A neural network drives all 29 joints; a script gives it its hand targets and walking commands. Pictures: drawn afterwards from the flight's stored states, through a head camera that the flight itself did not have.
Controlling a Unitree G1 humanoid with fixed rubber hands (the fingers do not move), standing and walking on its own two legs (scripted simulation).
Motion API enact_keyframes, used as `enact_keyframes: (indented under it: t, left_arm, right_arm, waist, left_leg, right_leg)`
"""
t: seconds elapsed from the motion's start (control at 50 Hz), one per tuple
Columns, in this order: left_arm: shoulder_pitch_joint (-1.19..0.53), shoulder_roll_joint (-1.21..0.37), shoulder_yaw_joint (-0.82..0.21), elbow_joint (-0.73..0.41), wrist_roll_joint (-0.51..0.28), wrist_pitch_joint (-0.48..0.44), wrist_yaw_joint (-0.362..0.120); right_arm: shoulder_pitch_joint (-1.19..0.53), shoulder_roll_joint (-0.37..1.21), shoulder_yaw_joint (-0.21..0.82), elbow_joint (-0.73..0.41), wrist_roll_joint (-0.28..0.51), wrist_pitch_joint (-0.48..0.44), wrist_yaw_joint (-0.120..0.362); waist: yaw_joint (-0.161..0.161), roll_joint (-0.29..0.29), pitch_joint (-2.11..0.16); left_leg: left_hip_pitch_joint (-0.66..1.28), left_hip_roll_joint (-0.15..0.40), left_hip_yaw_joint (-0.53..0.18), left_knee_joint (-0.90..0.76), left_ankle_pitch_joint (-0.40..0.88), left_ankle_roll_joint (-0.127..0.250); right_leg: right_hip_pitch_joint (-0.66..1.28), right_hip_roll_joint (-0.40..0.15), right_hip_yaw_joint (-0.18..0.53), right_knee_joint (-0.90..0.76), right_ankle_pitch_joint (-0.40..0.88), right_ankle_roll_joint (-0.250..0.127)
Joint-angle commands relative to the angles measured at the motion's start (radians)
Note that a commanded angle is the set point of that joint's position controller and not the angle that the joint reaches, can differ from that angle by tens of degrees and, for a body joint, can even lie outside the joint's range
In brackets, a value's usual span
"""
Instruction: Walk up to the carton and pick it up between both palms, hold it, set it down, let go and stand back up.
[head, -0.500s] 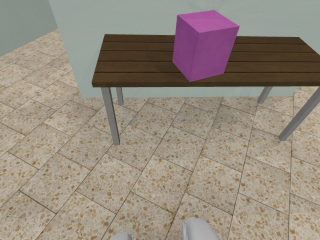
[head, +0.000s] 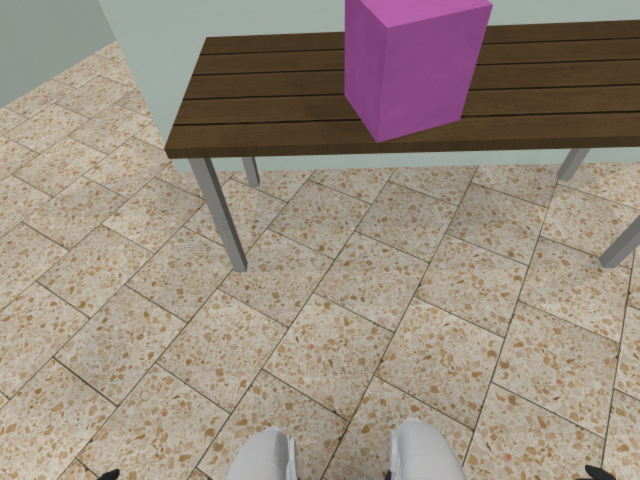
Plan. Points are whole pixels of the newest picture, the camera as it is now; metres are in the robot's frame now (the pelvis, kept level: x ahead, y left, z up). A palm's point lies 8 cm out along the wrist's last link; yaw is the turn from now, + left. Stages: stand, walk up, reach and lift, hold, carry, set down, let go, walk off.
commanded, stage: walk up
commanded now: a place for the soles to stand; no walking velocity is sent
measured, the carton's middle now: (406, 57) +0.91 -0.18 +0.01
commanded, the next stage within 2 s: none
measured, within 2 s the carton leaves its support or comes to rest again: neither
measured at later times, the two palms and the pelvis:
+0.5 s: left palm out of the picture +0.09 +0.35 -0.07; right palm (586, 469) +0.14 -0.29 -0.07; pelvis +0.02 +0.02 +0.03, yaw +0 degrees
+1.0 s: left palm (61, 477) +0.14 +0.33 -0.05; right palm out of the picture +0.10 -0.29 -0.06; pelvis +0.05 +0.02 +0.05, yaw -4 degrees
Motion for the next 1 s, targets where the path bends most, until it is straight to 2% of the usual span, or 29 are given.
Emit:
enact_keyframes:
  t: [0.0,0.02,0.06,0.1,0.12,0.16,0.2,0.22,0.26,0.28,0.32,0.38,0.42,0.44,0.46,0.5,0.54,0.58,0.62,0.66,0.7,0.74,0.78,0.88,0.9,0.92,0.94,0.96,0.98]
  left_arm:
    - [-0.067,0.248,0.051,-0.057,-0.011,-0.017,0.039]
    - [-0.043,0.287,0.066,-0.027,-0.014,-0.021,0.041]
    - [0.065,0.268,0.083,0.026,-0.012,-0.031,0.038]
    - [0.102,0.348,0.094,0.043,-0.006,-0.046,0.039]
    - [0.079,0.369,0.103,0.042,0.002,-0.051,0.042]
    - [0.033,0.355,0.098,0.045,-0.001,-0.057,0.055]
    - [-0.011,0.342,0.095,0.026,-0.013,-0.058,0.051]
    - [-0.026,0.310,0.070,0.026,-0.012,-0.053,0.048]
    - [-0.089,0.214,0.047,0.009,-0.023,-0.039,0.041]
    - [-0.047,0.217,0.043,0.050,-0.024,-0.034,0.042]
    - [-0.018,0.233,0.066,0.063,-0.016,-0.030,0.043]
    - [0.035,0.204,0.048,0.090,-0.018,-0.043,0.038]
    - [-0.023,0.267,0.061,0.078,-0.011,-0.043,0.039]
    - [-0.034,0.288,0.058,0.090,-0.005,-0.044,0.039]
    - [-0.052,0.285,0.046,0.081,-0.010,-0.044,0.039]
    - [-0.051,0.257,0.042,0.068,-0.019,-0.037,0.037]
    - [-0.046,0.230,0.037,0.082,-0.014,-0.035,0.031]
    - [-0.033,0.235,0.040,0.093,-0.004,-0.028,0.033]
    - [-0.044,0.245,0.051,0.086,0.003,-0.029,0.029]
    - [-0.044,0.271,0.056,0.085,0.004,-0.033,0.027]
    - [-0.068,0.261,0.049,0.076,0.008,-0.039,0.027]
    - [-0.133,0.242,0.039,0.082,0.007,-0.032,0.026]
    - [-0.071,0.218,0.049,0.097,-0.010,-0.034,0.028]
    - [-0.105,0.232,0.037,0.093,-0.006,-0.039,0.025]
    - [-0.070,0.282,0.100,0.003,0.022,-0.019,-0.030]
    - [-0.131,0.245,0.094,-0.006,0.016,0.001,-0.044]
    - [-0.210,0.239,0.094,-0.061,0.033,0.011,-0.053]
    - [-0.240,0.241,0.096,-0.082,0.025,0.006,-0.053]
    - [-0.231,0.247,0.101,-0.079,0.025,0.000,-0.057]
  right_arm:
    - [0.060,-0.337,-0.085,-0.043,-0.018,-0.014,-0.007]
    - [-0.012,-0.324,-0.079,-0.061,-0.008,-0.006,-0.007]
    - [-0.109,-0.231,-0.054,-0.060,-0.025,0.006,-0.005]
    - [-0.131,-0.165,-0.035,-0.053,-0.019,0.021,-0.005]
    - [-0.131,-0.184,-0.037,-0.037,-0.010,0.021,-0.011]
    - [-0.116,-0.179,-0.041,-0.018,0.001,0.010,-0.003]
    - [-0.018,-0.159,-0.042,0.015,0.011,-0.009,0.000]
    - [-0.029,-0.174,-0.038,0.020,-0.005,-0.015,0.001]
    - [-0.023,-0.213,-0.057,0.014,-0.019,-0.015,0.003]
    - [-0.062,-0.230,-0.056,0.006,-0.008,-0.008,0.004]
    - [-0.087,-0.249,-0.061,0.015,-0.002,0.001,0.001]
    - [-0.194,-0.177,-0.027,-0.006,0.005,0.006,0.006]
    - [-0.167,-0.164,-0.021,-0.013,-0.003,0.014,0.001]
    - [-0.148,-0.171,-0.020,0.016,0.011,0.017,0.005]
    - [-0.152,-0.178,-0.032,0.025,0.004,0.016,0.007]
    - [-0.140,-0.186,-0.031,0.024,-0.001,0.012,0.007]
    - [-0.163,-0.183,-0.033,0.018,-0.003,0.014,0.014]
    - [-0.174,-0.188,-0.044,0.015,-0.008,0.014,0.015]
    - [-0.200,-0.185,-0.029,0.009,0.004,0.019,0.017]
    - [-0.181,-0.159,-0.026,0.030,0.004,0.022,0.019]
    - [-0.150,-0.158,-0.037,0.032,0.000,0.023,0.023]
    - [-0.184,-0.146,-0.031,0.031,-0.013,0.018,0.029]
    - [-0.186,-0.161,-0.030,0.027,0.000,0.011,0.025]
    - [-0.158,-0.140,-0.033,0.046,0.007,0.015,0.023]
    - [0.027,-0.244,-0.076,0.037,0.003,-0.033,0.033]
    - [0.108,-0.325,-0.113,0.087,-0.014,-0.046,0.029]
    - [0.146,-0.357,-0.129,0.091,-0.012,-0.055,0.017]
    - [0.131,-0.348,-0.130,0.065,-0.004,-0.067,0.009]
    - [0.101,-0.335,-0.126,0.056,0.003,-0.074,0.008]
  waist:
    - [-0.058,0.223,-0.173]
    - [-0.012,0.092,-0.181]
    - [0.044,-0.019,-0.115]
    - [0.056,-0.149,-0.117]
    - [0.051,-0.173,-0.115]
    - [0.029,-0.090,-0.105]
    - [-0.024,-0.190,-0.212]
    - [-0.040,-0.101,-0.212]
    - [-0.052,0.100,-0.186]
    - [-0.040,0.121,-0.213]
    - [-0.017,0.091,-0.204]
    - [0.034,0.073,-0.213]
    - [0.019,-0.065,-0.148]
    - [-0.015,-0.047,-0.164]
    - [-0.029,0.063,-0.170]
    - [-0.025,0.080,-0.215]
    - [-0.010,0.022,-0.184]
    - [-0.005,0.104,-0.175]
    - [0.000,0.025,-0.139]
    - [-0.016,-0.008,-0.115]
    - [-0.029,-0.090,-0.166]
    - [-0.041,0.019,-0.083]
    - [0.007,0.040,-0.172]
    - [-0.024,-0.083,-0.179]
    - [-0.062,-0.096,-0.267]
    - [-0.115,0.128,-0.206]
    - [-0.148,0.115,-0.148]
    - [-0.159,0.088,-0.064]
    - [-0.143,0.041,-0.035]
  left_leg:
    - [0.155,0.247,-0.564,-0.592,-0.321,0.187]
    - [0.051,0.272,-0.591,-0.554,-0.233,0.220]
    - [-0.109,0.161,-0.340,-0.393,-0.121,0.130]
    - [-0.135,0.011,-0.071,-0.072,-0.079,0.008]
    - [-0.135,0.020,-0.110,-0.038,-0.143,0.011]
    - [-0.116,0.049,-0.117,-0.052,-0.112,0.023]
    - [0.052,0.044,-0.106,-0.203,0.189,0.033]
    - [0.181,0.031,-0.134,-0.218,0.308,0.047]
    - [0.256,0.141,-0.357,-0.454,0.105,0.131]
    - [0.236,0.202,-0.424,-0.512,0.083,0.172]
    - [0.232,0.245,-0.452,-0.500,0.204,0.195]
    - [0.142,0.150,-0.262,-0.408,0.337,0.119]
    - [0.064,0.078,-0.200,-0.333,0.267,0.053]
    - [0.163,0.062,-0.156,-0.333,0.242,0.034]
    - [0.207,0.072,-0.171,-0.356,0.270,0.045]
    - [0.227,0.118,-0.242,-0.450,0.175,0.093]
    - [0.182,0.134,-0.242,-0.496,0.117,0.098]
    - [0.142,0.165,-0.248,-0.555,-0.024,0.100]
    - [0.084,0.150,-0.251,-0.551,0.000,0.086]
    - [0.111,0.067,-0.147,-0.477,-0.034,0.030]
    - [0.151,0.069,-0.168,-0.485,-0.025,0.032]
    - [0.208,0.068,-0.177,-0.561,-0.066,0.049]
    - [0.200,0.157,-0.233,-0.597,0.009,0.088]
    - [0.237,0.075,-0.118,-0.503,0.255,0.015]
    - [0.385,0.127,-0.243,-0.572,-0.217,0.073]
    - [0.621,0.276,-0.497,-0.772,-0.512,0.141]
    - [0.651,0.418,-0.671,-0.857,-0.610,0.197]
    - [0.624,0.459,-0.731,-0.868,-0.554,0.239]
    - [0.590,0.450,-0.680,-0.853,-0.453,0.258]
  right_leg:
    - [-0.095,0.075,0.017,-0.114,-0.117,-0.032]
    - [0.030,0.076,0.050,-0.096,-0.110,-0.020]
    - [0.204,0.080,0.071,-0.259,-0.063,-0.031]
    - [0.199,-0.192,0.572,-0.634,-0.244,-0.160]
    - [0.190,-0.261,0.678,-0.668,-0.158,-0.218]
    - [0.229,-0.253,0.584,-0.594,0.099,-0.235]
    - [0.242,-0.155,0.395,-0.438,0.437,-0.160]
    - [0.112,-0.121,0.330,-0.407,0.469,-0.134]
    - [-0.038,0.032,0.090,-0.221,0.222,-0.040]
    - [0.028,0.062,0.015,-0.189,0.093,-0.026]
    - [0.052,0.088,0.029,-0.187,-0.062,-0.019]
    - [0.231,0.052,0.087,-0.343,0.192,-0.051]
    - [0.218,-0.037,0.231,-0.434,0.232,-0.102]
    - [0.144,-0.058,0.308,-0.474,0.176,-0.121]
    - [0.117,-0.067,0.272,-0.455,0.220,-0.107]
    - [0.124,0.009,0.129,-0.407,0.180,-0.065]
    - [0.165,0.043,0.092,-0.421,0.119,-0.050]
    - [0.203,0.062,0.042,-0.404,0.107,-0.038]
    - [0.259,0.043,0.096,-0.444,0.118,-0.039]
    - [0.212,-0.016,0.227,-0.549,0.096,-0.069]
    - [0.228,-0.036,0.235,-0.587,0.031,-0.084]
    - [0.081,-0.023,0.202,-0.565,0.006,-0.072]
    - [0.225,0.044,0.091,-0.488,0.138,-0.042]
    - [0.270,-0.028,0.188,-0.560,0.342,-0.055]
    - [0.153,0.029,0.185,-0.425,-0.115,-0.084]
    - [-0.200,0.086,0.067,-0.200,-0.179,-0.056]
    - [-0.374,0.056,0.148,-0.068,-0.134,-0.056]
    - [-0.437,0.028,0.222,-0.051,-0.058,-0.059]
    - [-0.424,0.012,0.218,-0.048,-0.011,-0.034]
